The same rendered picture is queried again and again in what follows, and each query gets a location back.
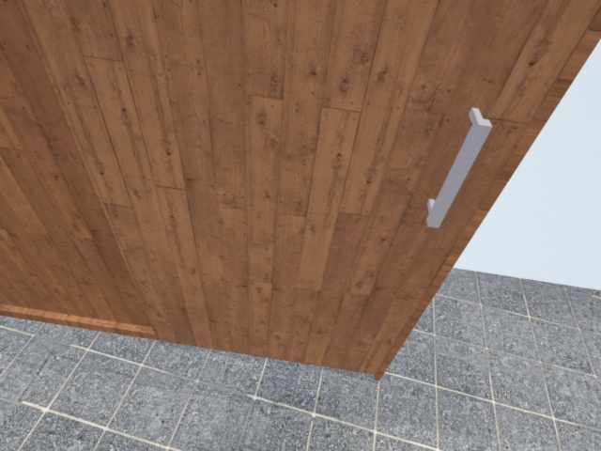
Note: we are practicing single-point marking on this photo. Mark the handle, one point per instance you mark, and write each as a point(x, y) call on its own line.
point(474, 141)

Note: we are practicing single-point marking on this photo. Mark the wardrobe door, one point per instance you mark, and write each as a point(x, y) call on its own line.
point(57, 250)
point(265, 165)

